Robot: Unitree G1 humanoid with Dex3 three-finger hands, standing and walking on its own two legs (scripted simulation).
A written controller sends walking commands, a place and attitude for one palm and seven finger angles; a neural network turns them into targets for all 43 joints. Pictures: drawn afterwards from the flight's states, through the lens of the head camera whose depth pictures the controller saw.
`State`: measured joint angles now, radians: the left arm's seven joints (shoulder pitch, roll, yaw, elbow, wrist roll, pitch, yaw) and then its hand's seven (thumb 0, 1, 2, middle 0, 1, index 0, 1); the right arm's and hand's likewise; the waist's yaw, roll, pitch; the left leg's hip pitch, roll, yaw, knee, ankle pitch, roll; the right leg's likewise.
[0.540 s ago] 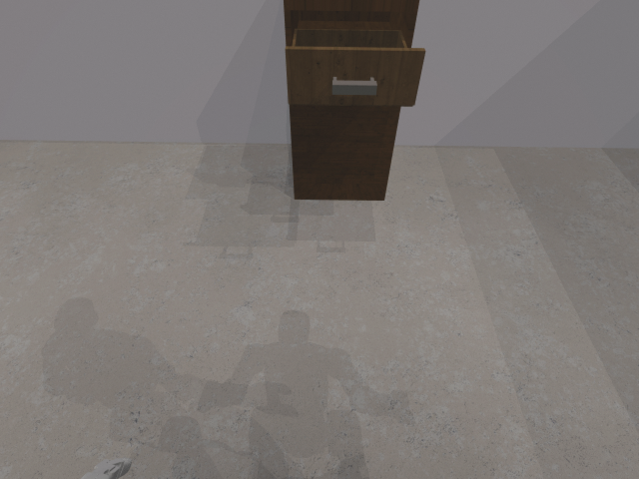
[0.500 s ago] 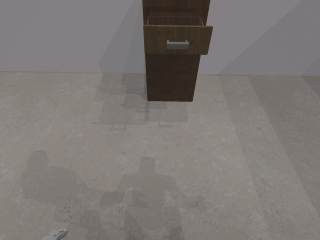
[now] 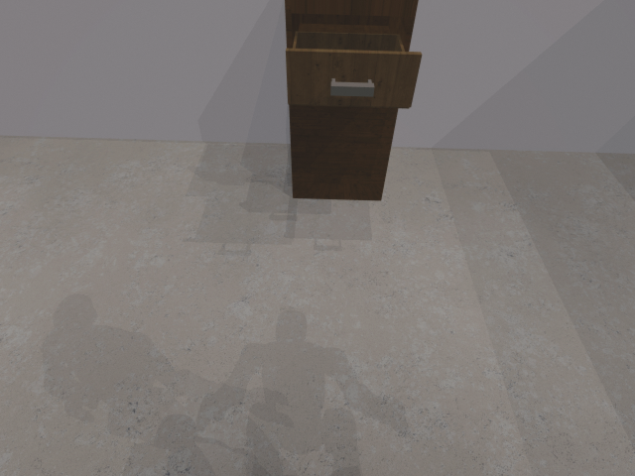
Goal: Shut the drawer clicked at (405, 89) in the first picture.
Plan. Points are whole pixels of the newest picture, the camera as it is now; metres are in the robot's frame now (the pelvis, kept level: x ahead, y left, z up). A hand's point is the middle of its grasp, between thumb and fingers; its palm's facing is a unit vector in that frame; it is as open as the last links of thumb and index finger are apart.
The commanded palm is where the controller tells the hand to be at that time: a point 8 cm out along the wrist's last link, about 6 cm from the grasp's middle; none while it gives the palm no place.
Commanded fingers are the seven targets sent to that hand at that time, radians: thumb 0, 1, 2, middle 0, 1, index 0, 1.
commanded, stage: stand and wait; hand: left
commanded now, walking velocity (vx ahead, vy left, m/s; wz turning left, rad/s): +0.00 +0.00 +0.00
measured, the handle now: (351, 85) +1.13 -0.03 -0.04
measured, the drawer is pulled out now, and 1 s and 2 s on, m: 0.30 0.30 0.30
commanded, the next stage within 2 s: look at it before walking up in 0.30 s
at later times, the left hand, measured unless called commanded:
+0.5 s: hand out of the picture +0.06 +0.24 -0.16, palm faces -0.03 -0.95 -0.32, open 7.4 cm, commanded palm none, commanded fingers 0.00 0.90 0.90 -0.20 -0.30 -0.20 -0.30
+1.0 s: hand out of the picture +0.06 +0.24 -0.16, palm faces -0.04 -0.95 -0.32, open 7.4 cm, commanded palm none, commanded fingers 0.00 0.90 0.90 -0.20 -0.30 -0.20 -0.30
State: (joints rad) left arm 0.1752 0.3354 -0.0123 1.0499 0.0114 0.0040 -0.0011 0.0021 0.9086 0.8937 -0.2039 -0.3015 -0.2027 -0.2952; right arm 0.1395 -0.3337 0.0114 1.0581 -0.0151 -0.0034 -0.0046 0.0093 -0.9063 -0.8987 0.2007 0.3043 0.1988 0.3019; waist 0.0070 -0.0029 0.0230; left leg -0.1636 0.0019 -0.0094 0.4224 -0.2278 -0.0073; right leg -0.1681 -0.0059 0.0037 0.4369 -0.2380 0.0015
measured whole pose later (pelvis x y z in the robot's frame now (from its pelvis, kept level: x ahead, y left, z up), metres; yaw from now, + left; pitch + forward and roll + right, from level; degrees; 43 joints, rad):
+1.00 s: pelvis +0.00 +0.00 +0.00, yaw -1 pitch -1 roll +0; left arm 0.16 0.33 -0.01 1.09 0.01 -0.01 0.00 0.00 0.91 0.89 -0.20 -0.30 -0.20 -0.30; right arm 0.14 -0.32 0.01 1.11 -0.01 -0.01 0.00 0.01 -0.91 -0.90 0.20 0.30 0.20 0.30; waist 0.01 -0.01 0.02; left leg -0.15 0.01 0.00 0.37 -0.20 -0.01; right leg -0.16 0.00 0.01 0.39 -0.21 0.00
